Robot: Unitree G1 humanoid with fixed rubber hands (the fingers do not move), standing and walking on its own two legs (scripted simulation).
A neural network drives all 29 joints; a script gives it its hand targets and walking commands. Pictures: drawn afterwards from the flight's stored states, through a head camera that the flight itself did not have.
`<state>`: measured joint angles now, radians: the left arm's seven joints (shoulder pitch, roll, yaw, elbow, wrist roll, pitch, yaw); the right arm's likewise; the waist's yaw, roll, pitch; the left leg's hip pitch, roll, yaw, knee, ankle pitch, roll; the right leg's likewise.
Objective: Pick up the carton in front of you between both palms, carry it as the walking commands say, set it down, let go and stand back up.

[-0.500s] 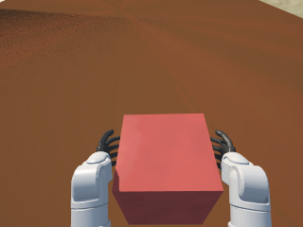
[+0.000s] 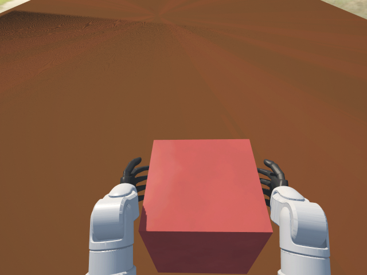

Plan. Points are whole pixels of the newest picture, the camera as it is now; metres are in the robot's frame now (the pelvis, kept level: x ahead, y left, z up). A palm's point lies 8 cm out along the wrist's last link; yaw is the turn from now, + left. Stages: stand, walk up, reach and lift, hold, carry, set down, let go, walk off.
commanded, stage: carry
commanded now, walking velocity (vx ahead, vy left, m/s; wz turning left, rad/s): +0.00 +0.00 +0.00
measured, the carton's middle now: (201, 208) +0.27 +0.00 +0.02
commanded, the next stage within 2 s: hold in 1.76 s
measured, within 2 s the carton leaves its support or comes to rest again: neither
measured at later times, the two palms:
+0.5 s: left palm (123, 208) +0.23 +0.15 +0.09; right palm (280, 211) +0.23 -0.15 +0.09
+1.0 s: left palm (123, 231) +0.20 +0.15 +0.06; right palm (279, 236) +0.20 -0.15 +0.05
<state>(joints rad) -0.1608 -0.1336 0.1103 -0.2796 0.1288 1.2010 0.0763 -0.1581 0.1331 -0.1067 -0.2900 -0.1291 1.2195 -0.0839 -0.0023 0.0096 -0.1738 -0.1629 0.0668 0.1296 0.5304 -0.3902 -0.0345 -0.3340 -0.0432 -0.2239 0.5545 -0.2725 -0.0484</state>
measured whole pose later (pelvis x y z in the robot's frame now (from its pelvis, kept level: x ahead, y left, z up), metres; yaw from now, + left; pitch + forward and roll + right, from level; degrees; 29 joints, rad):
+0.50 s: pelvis -0.03 +0.00 +0.00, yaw +0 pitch +2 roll +0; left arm -0.16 -0.13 0.11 -0.28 0.13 1.22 0.08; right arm -0.15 0.13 -0.10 -0.29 -0.13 1.24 -0.08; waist 0.00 0.01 -0.14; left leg -0.17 0.06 0.15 0.53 -0.39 -0.01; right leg -0.34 -0.05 -0.21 0.55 -0.24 -0.05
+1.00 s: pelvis -0.06 +0.00 +0.00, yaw +0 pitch +2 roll +0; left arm -0.12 -0.13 0.11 -0.05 0.19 0.95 0.03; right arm -0.11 0.13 -0.09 -0.06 -0.20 0.97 -0.04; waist 0.00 0.01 -0.13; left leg -0.21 0.05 0.15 0.52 -0.33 0.00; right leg -0.37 -0.05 -0.20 0.50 -0.16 -0.06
